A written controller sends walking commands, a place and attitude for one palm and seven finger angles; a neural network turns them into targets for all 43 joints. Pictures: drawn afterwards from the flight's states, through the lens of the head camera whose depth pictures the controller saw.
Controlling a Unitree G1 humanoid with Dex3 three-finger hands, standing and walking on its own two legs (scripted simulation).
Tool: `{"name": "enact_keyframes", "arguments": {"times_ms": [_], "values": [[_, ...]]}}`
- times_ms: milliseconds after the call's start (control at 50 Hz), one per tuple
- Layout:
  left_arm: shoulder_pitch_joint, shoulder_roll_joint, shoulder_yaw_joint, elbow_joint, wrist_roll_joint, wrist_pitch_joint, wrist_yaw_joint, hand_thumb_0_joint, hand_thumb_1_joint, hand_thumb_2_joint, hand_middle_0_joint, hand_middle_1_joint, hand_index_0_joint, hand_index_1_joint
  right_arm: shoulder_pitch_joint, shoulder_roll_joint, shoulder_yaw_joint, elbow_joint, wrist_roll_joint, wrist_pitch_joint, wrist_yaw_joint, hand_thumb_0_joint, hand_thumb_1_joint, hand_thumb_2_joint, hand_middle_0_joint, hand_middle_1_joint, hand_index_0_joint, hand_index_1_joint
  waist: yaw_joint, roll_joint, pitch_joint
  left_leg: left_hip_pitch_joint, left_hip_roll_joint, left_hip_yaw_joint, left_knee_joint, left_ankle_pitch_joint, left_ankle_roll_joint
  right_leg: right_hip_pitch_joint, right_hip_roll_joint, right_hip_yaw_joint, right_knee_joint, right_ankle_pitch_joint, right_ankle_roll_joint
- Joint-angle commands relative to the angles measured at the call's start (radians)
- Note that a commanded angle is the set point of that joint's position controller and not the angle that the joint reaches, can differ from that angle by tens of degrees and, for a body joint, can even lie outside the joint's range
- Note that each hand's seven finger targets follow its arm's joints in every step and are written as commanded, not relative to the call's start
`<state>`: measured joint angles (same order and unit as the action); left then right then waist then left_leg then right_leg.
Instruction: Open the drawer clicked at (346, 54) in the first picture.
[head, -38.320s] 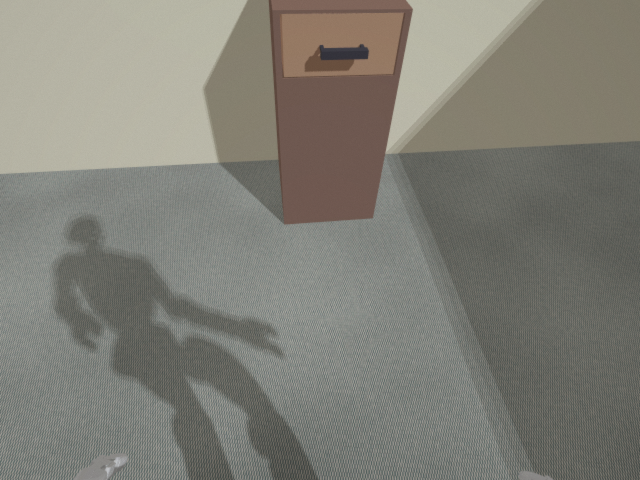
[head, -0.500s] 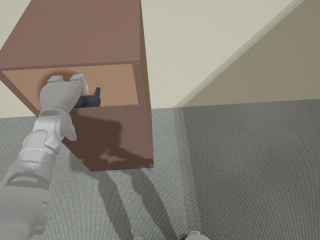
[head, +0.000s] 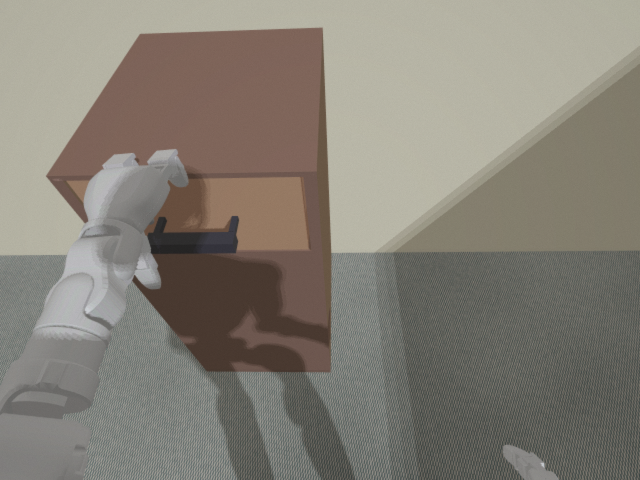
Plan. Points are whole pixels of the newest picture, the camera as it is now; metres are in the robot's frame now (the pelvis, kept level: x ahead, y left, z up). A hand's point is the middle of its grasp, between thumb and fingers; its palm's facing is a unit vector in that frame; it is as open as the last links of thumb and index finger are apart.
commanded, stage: lift the hand off the handle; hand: left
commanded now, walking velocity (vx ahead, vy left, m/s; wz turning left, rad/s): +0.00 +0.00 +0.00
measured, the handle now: (195, 232) +0.47 +0.24 -0.01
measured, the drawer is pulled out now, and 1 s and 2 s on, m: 0.00 0.00 0.00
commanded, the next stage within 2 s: draw the hand back to the body in 0.34 s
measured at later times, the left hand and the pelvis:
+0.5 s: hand (148, 208) +0.40 +0.24 +0.13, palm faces -0.04 -0.03 -1.00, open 13.9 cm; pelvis -0.02 -0.01 +0.00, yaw +1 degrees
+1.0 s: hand (100, 295) +0.28 +0.25 +0.12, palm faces +0.01 -0.05 -1.00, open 13.9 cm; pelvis -0.03 -0.01 +0.01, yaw +2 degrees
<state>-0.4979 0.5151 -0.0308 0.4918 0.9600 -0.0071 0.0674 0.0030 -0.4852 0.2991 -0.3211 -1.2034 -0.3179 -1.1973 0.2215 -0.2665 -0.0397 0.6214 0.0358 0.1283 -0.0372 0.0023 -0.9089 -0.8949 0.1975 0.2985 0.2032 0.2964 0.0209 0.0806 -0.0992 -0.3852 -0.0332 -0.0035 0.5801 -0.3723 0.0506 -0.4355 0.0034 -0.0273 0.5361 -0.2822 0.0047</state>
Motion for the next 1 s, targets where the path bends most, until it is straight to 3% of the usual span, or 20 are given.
{"name": "enact_keyframes", "arguments": {"times_ms": [0,40,60,120,200,220,260,300,320,380,420,480,560,640,720,840,880,920,960,980], "values": [[-0.416,0.230,0.061,-0.268,-0.019,0.037,0.005,0.000,-0.500,0.300,-0.300,-1.200,-0.300,-1.200,-0.017,-0.125,-0.035,-0.106,0.008,-0.026,-0.002,0.000,-0.900,-0.900,0.200,0.300,0.200,0.300,-0.016,0.009,-0.338,0.203,0.031,-0.033,-0.025,0.770,-0.044,0.208,0.030,-0.017,0.003,0.430,-0.043],[-0.420,0.228,0.046,-0.285,-0.024,0.052,-0.020,0.000,-0.500,0.300,-0.300,-1.200,-0.300,-1.200,-0.028,-0.126,-0.034,-0.107,0.007,-0.024,-0.002,0.000,-0.900,-0.900,0.200,0.300,0.200,0.300,-0.019,0.006,-0.353,0.230,0.026,-0.030,-0.025,0.778,-0.040,0.220,0.028,-0.014,-0.007,0.440,-0.042],[-0.443,0.218,0.030,-0.278,-0.032,0.057,-0.038,0.000,-0.500,0.300,-0.300,-1.200,-0.300,-1.200,-0.025,-0.131,-0.031,-0.105,0.008,-0.019,-0.005,0.000,-0.900,-0.900,0.200,0.300,0.200,0.300,-0.030,-0.027,-0.347,0.228,0.024,-0.033,-0.030,0.765,-0.039,0.227,0.029,-0.016,-0.015,0.438,-0.041],[-0.482,0.245,0.038,-0.261,-0.037,0.057,-0.073,0.000,-0.500,0.300,-0.300,-1.200,-0.300,-1.200,-0.044,-0.129,-0.018,-0.105,0.010,-0.015,-0.014,0.000,-0.900,-0.900,0.200,0.300,0.200,0.300,-0.029,-0.064,-0.326,0.203,0.014,-0.032,-0.048,0.668,-0.029,0.241,0.026,-0.016,-0.025,0.405,-0.041],[-0.525,0.303,0.080,-0.240,-0.041,0.033,-0.098,0.000,-0.500,0.300,-0.300,-1.200,-0.300,-1.200,-0.057,-0.125,-0.010,-0.103,0.011,-0.010,-0.023,0.000,-0.900,-0.900,0.200,0.300,0.200,0.300,-0.017,-0.043,-0.307,0.186,0.006,-0.031,-0.067,0.625,-0.027,0.269,0.024,-0.013,-0.035,0.402,-0.049],[-0.553,0.261,0.038,-0.245,-0.041,0.029,-0.105,0.000,-0.500,0.300,-0.300,-1.200,-0.300,-1.200,-0.063,-0.121,-0.003,-0.108,0.010,-0.011,-0.023,0.000,-0.900,-0.900,0.200,0.300,0.200,0.300,-0.019,-0.027,-0.310,0.190,0.005,-0.031,-0.069,0.624,-0.029,0.260,0.020,-0.014,-0.036,0.388,-0.047],[-0.532,0.291,0.072,-0.162,-0.038,0.024,-0.111,0.000,-0.500,0.300,-0.300,-1.200,-0.300,-1.200,-0.050,-0.129,-0.006,-0.099,0.010,-0.004,-0.023,0.000,-0.900,-0.900,0.200,0.300,0.200,0.300,-0.017,-0.050,-0.273,0.163,0.008,-0.029,-0.085,0.573,-0.035,0.255,0.023,-0.017,-0.050,0.349,-0.051],[-0.533,0.283,0.068,-0.112,-0.035,0.015,-0.114,0.000,-0.500,0.300,-0.300,-1.200,-0.300,-1.200,-0.049,-0.127,-0.001,-0.101,0.013,-0.006,-0.024,0.000,-0.900,-0.900,0.200,0.300,0.200,0.300,-0.015,-0.079,-0.248,0.124,0.005,-0.024,-0.090,0.510,-0.030,0.251,0.022,-0.018,-0.046,0.335,-0.052],[-0.522,0.262,0.053,-0.111,-0.033,0.010,-0.116,0.000,-0.500,0.300,-0.300,-1.200,-0.300,-1.200,-0.054,-0.124,0.000,-0.109,0.010,-0.008,-0.022,0.000,-0.900,-0.900,0.200,0.300,0.200,0.300,-0.006,-0.072,-0.263,0.124,0.004,-0.019,-0.091,0.512,-0.027,0.260,0.018,-0.012,-0.044,0.339,-0.051],[-0.527,0.282,0.066,-0.130,-0.024,-0.009,-0.115,0.000,-0.500,0.300,-0.300,-1.200,-0.300,-1.200,-0.046,-0.123,-0.003,-0.120,0.008,-0.006,-0.018,0.000,-0.900,-0.900,0.200,0.300,0.200,0.300,0.004,-0.038,-0.309,0.129,0.005,-0.022,-0.088,0.537,-0.029,0.278,0.017,-0.008,-0.036,0.346,-0.053],[-0.554,0.264,0.050,-0.141,-0.023,-0.021,-0.109,0.000,-0.500,0.300,-0.300,-1.200,-0.300,-1.200,-0.041,-0.124,-0.007,-0.120,0.007,-0.007,-0.017,0.000,-0.900,-0.900,0.200,0.300,0.200,0.300,-0.006,-0.041,-0.314,0.134,0.006,-0.020,-0.082,0.536,-0.027,0.263,0.019,-0.006,-0.036,0.349,-0.051],[-0.404,0.347,0.157,-0.250,-0.037,-0.043,-0.097,0.000,-0.500,0.300,-0.300,-1.200,-0.300,-1.200,-0.046,-0.122,-0.015,-0.150,0.001,-0.010,-0.010,0.000,-0.900,-0.900,0.200,0.300,0.200,0.300,0.041,-0.035,-0.393,0.144,0.006,-0.023,-0.085,0.612,-0.023,0.354,0.016,0.003,-0.026,0.406,-0.050],[-0.237,0.352,0.216,-0.405,-0.068,-0.043,-0.065,0.000,-0.500,0.300,-0.300,-1.200,-0.300,-1.200,-0.073,-0.121,-0.023,-0.164,-0.001,-0.015,0.007,0.000,-0.900,-0.900,0.200,0.300,0.200,0.300,0.059,-0.033,-0.394,0.159,0.010,-0.023,-0.088,0.693,-0.031,0.384,0.016,0.001,-0.026,0.456,-0.043],[-0.149,0.313,0.204,-0.443,-0.073,0.004,-0.032,0.000,-0.500,0.300,-0.300,-1.200,-0.300,-1.200,-0.104,-0.121,-0.020,-0.155,0.009,-0.029,0.015,0.000,-0.900,-0.900,0.200,0.300,0.200,0.300,0.052,-0.053,-0.274,0.135,0.014,-0.015,-0.114,0.596,-0.033,0.330,0.021,-0.009,-0.049,0.388,-0.041],[-0.130,0.296,0.173,-0.473,-0.062,0.044,-0.029,0.000,-0.500,0.300,-0.300,-1.200,-0.300,-1.200,-0.139,-0.123,-0.013,-0.154,0.014,-0.040,0.007,0.000,-0.900,-0.900,0.200,0.300,0.200,0.300,0.043,-0.056,-0.233,0.136,0.005,-0.005,-0.144,0.471,-0.028,0.326,0.021,-0.007,-0.075,0.304,-0.042],[-0.078,0.291,0.144,-0.556,-0.070,0.039,-0.071,0.000,-0.500,0.300,-0.300,-1.200,-0.300,-1.200,-0.182,-0.114,-0.002,-0.163,0.009,-0.056,-0.019,0.000,-0.900,-0.900,0.200,0.300,0.200,0.300,0.032,-0.033,-0.211,0.184,-0.001,-0.006,-0.162,0.415,-0.022,0.324,0.019,-0.005,-0.100,0.258,-0.041],[-0.058,0.234,0.097,-0.573,-0.083,0.025,-0.087,0.000,-0.500,0.300,-0.300,-1.200,-0.300,-1.200,-0.197,-0.100,0.009,-0.169,0.008,-0.066,-0.021,0.000,-0.900,-0.900,0.200,0.300,0.200,0.300,0.028,-0.025,-0.173,0.188,0.001,-0.012,-0.169,0.385,-0.023,0.295,0.017,-0.013,-0.111,0.212,-0.040],[-0.014,0.263,0.134,-0.559,-0.086,0.015,-0.093,0.000,-0.500,0.300,-0.300,-1.200,-0.300,-1.200,-0.202,-0.105,0.013,-0.167,0.003,-0.068,-0.028,0.000,-0.900,-0.900,0.200,0.300,0.200,0.300,0.039,-0.058,-0.149,0.174,-0.001,-0.010,-0.176,0.365,-0.022,0.307,0.018,-0.012,-0.119,0.207,-0.039],[0.003,0.313,0.184,-0.572,-0.085,0.005,-0.093,0.000,-0.500,0.300,-0.300,-1.200,-0.300,-1.200,-0.209,-0.107,0.015,-0.163,0.000,-0.064,-0.031,0.000,-0.900,-0.900,0.200,0.300,0.200,0.300,0.047,-0.034,-0.134,0.166,-0.001,-0.012,-0.187,0.347,-0.027,0.320,0.019,-0.010,-0.126,0.190,-0.042],[0.009,0.290,0.172,-0.602,-0.081,-0.005,-0.090,0.000,-0.500,0.300,-0.300,-1.200,-0.300,-1.200,-0.220,-0.096,0.021,-0.172,-0.002,-0.071,-0.030,0.000,-0.900,-0.900,0.200,0.300,0.200,0.300,0.056,-0.038,-0.147,0.168,-0.004,-0.012,-0.182,0.363,-0.027,0.330,0.014,-0.012,-0.118,0.203,-0.041]]}}
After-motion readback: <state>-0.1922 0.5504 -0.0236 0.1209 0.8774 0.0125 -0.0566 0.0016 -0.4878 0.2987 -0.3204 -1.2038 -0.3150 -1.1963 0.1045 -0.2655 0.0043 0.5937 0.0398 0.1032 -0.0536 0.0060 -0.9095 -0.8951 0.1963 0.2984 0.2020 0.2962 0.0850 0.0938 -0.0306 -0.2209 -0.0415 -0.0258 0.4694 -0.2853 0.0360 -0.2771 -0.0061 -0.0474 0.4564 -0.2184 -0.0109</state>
